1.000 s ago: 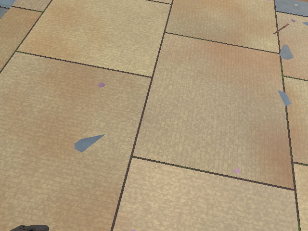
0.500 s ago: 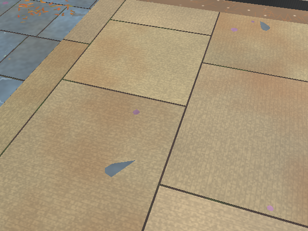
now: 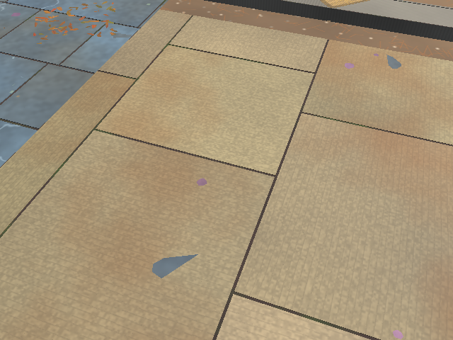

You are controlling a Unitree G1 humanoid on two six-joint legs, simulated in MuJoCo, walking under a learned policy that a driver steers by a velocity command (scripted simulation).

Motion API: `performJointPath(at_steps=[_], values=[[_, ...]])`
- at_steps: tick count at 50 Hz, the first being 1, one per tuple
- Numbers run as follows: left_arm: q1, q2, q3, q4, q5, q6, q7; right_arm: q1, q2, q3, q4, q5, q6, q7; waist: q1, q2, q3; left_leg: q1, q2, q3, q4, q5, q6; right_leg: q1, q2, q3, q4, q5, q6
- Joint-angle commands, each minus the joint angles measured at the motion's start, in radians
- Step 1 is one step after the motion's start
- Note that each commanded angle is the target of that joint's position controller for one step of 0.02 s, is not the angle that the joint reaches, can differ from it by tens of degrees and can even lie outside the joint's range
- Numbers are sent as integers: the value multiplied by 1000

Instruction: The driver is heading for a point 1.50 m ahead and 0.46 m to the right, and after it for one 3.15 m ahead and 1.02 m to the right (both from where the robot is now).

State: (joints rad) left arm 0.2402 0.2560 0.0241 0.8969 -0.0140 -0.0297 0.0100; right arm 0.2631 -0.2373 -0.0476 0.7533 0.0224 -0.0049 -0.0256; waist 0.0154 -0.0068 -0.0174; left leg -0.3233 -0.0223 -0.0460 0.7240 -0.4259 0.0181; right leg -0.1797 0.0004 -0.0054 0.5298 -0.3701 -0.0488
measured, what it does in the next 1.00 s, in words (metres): walks ahead, turning right: left foot, then right foot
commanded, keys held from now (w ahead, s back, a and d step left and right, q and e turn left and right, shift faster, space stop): w+shift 0.12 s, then shift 0.08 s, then e+shift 0.64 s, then shift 0.16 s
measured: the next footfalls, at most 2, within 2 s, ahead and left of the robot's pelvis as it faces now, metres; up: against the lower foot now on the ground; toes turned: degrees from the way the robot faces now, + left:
left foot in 0.20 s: +0.14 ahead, +0.18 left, +0.00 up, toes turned +2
right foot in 0.64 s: +0.32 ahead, -0.06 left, +0.00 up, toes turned -20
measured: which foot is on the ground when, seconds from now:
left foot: up 0.00-0.18, down 0.20-0.64, up 0.66-1.00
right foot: down 0.00-0.20, up 0.22-0.62, down 0.64-1.00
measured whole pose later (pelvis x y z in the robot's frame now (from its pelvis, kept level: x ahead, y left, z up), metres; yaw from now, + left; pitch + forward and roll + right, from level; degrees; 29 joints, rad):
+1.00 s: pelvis +0.27 +0.05 +0.00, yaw -34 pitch +2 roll +1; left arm 0.15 0.32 0.09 0.58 0.00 0.05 0.03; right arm 0.07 -0.30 -0.06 0.70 -0.01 -0.01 -0.02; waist 0.03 0.02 0.05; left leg -0.53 0.00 -0.13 0.81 -0.30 -0.09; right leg -0.38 0.15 0.18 0.50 -0.14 -0.06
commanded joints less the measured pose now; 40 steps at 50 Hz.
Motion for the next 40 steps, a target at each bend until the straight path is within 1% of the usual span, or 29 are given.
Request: performJointPath(at_steps=[1, 3, 4, 6, 8, 9, 10, 11, 12, 13, 14, 15, 16, 17, 20, 22, 24, 28, 30, 31, 32, 33, 34, 35, 36, 37, 38, 39, 40], values=[[51, 199, 55, -41, 2, -45, 14, -180, -115, -30, -133, 15, -76, 15, 53, -113, 177, -467, 108, -32, 231, -3, 23, 117, -405, 576, -429, -408, -230], [26, 185, 53, -60, -17, -52, 5, -156, -94, -21, -124, 9, -96, 31, 39, -106, 112, -389, 129, 1, 105, 45, 23, 133, -328, 406, -416, -261, -171], [15, 191, 55, -65, -22, -50, 1, -157, -82, -18, -117, 3, -102, 37, 35, -119, 90, -271, 107, 40, 22, 79, 14, 78, -269, 307, -413, -182, -145], [5, 213, 60, -73, -23, -46, -7, -128, -71, -16, -97, 1, -102, 46, 13, -138, 72, -64, 54, 115, -83, 135, -13, -38, -207, 189, -393, -114, -134], [39, 205, 58, -59, -21, -34, -13, -48, -80, -23, -59, 2, -91, 45, -20, -88, 70, 107, 8, 160, -205, 238, -24, -101, -184, 140, -298, -26, -127], [52, 189, 50, -56, -11, -30, -15, 28, -106, -38, -35, 4, -84, 37, -56, -67, 37, 221, -18, 168, -234, 248, -15, -127, -165, 120, -201, 105, -105], [47, 146, 35, -56, 2, -31, -17, 133, -151, -57, -17, 6, -80, 30, -114, -34, -28, 354, 31, 102, -261, 258, 12, -160, -118, 56, 2, 235, -56], [30, 50, 6, -97, 39, -34, -19, 261, -262, -77, -18, -20, -74, 15, -149, 219, -123, 524, 296, -227, -327, 297, 88, -345, -33, -3, 399, 1, 27], [72, 48, 9, -113, -5, -52, -10, 284, -323, -89, -21, -42, -79, 25, -126, 360, -166, 542, 478, -615, -468, 303, 235, -529, 74, 84, 629, -214, 50], [63, 139, 34, -101, -33, -52, -5, 214, -249, -67, -29, -38, -88, 30, -108, 184, -81, 467, 476, -507, -455, 327, 234, -574, -1, 162, 737, -180, 41], [29, 163, 45, -104, -36, -45, -8, 143, -190, -50, -39, -32, -93, 32, -85, 146, -26, 389, 424, -337, -443, 421, 188, -564, -36, 153, 726, -103, 29], [26, 147, 49, -91, -28, -30, -6, 69, -162, -39, -48, -29, -93, 33, -56, 116, 6, 325, 364, -194, -452, 509, 147, -529, -67, 137, 688, -36, 38], [20, 145, 57, -93, -21, -14, -4, 3, -140, -33, -55, -25, -90, 26, -33, 140, 45, 279, 320, -90, -463, 595, 115, -512, -85, 121, 637, 23, 48], [24, 132, 60, -94, -17, 0, -9, -21, -134, -30, -57, -34, -91, 16, -19, 160, 47, 238, 293, -11, -463, 693, 95, -468, -85, 93, 638, 79, 58], [-16, 77, 54, -150, -10, 25, -20, -36, -158, -40, -55, -46, -80, -19, -7, 113, 55, 217, 296, 106, -489, 785, 120, -476, -85, 35, 537, 163, 92], [-58, 53, 48, -193, -5, 33, -30, -60, -174, -45, -57, -43, -61, -36, -10, 103, 55, 218, 292, 169, -482, 772, 127, -459, -91, 7, 403, 220, 101], [-91, 48, 48, -230, -2, 39, -47, -80, -190, -50, -63, -31, -44, -41, -19, 104, 37, 227, 299, 214, -461, 773, 131, -412, -90, -22, 298, 273, 91], [-100, 95, 72, -279, -2, 59, -73, -122, -210, -61, -72, 5, -21, -28, -6, 95, 11, 278, 320, 257, -349, 864, 116, -332, -56, -83, 194, 237, 37], [-41, 128, 93, -285, -6, 69, -71, -143, -220, -69, -78, 23, -15, -17, 26, 100, -23, 292, 314, 273, -201, 1019, 91, -237, -2, -127, 144, 170, -12], [35, 156, 110, -272, -10, 66, -63, -153, -211, -68, -78, 30, -12, -9, 68, 77, -59, 272, 287, 294, -54, 1032, 63, -126, 37, -140, 62, 211, -51], [145, 212, 137, -254, -5, 60, -37, -124, -189, -60, -72, 24, -16, 4, 124, -8, -105, 145, 229, 296, 176, 859, 2, 77, 54, -67, -64, 414, -110], [119, 328, 157, -272, -13, 59, -15, -79, -69, -26, -108, -46, -24, 16, 26, -274, -127, -159, 80, 275, 477, -126, -66, 269, -166, 280, -9, 949, -212], [92, 353, 154, -328, 34, 34, -28, -37, -114, -26, -138, -54, -35, 20, 9, -264, -342, -364, -79, 14, 748, -308, -96, 416, -348, 780, -136, 635, -452], [54, 301, 142, -349, 21, 15, -42, -124, -183, -38, -140, -27, -50, 23, 56, -94, -321, -417, -26, -102, 737, -213, -68, 387, -341, 722, -210, 489, -404], [7, 261, 130, -348, 0, 6, -37, -184, -185, -37, -162, -17, -55, 19, 34, -52, -199, -430, -4, -102, 671, -124, -51, 283, -293, 624, -226, 394, -344], [-43, 222, 119, -355, -18, 9, -28, -189, -181, -39, -145, -34, -52, 5, -1, 29, -128, -408, 32, -105, 584, -60, -53, 175, -239, 543, -231, 353, -284], [-85, 201, 112, -365, -22, 16, -15, -192, -192, -45, -147, -46, -44, -3, -27, 22, -97, -352, 46, -111, 493, -23, -55, 80, -201, 486, -229, 365, -254], [-105, 195, 109, -379, -12, 26, -4, -191, -186, -46, -143, -45, -35, 0, -42, -1, -88, -288, 40, -100, 431, -1, -58, 12, -160, 442, -234, 382, -229], [-113, 205, 114, -387, -3, 34, 3, -181, -164, -42, -137, -43, -29, 3, -48, -17, -87, -257, 20, -84, 366, 17, -68, -18, -133, 418, -226, 424, -217]])
Velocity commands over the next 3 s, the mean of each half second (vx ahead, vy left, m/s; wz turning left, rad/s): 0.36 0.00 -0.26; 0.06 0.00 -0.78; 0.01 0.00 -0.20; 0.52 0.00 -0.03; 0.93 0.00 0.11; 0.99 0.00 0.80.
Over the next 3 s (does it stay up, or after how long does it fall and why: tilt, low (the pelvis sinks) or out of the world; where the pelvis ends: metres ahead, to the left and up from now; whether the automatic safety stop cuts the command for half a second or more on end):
stays up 1.15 -0.43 0.00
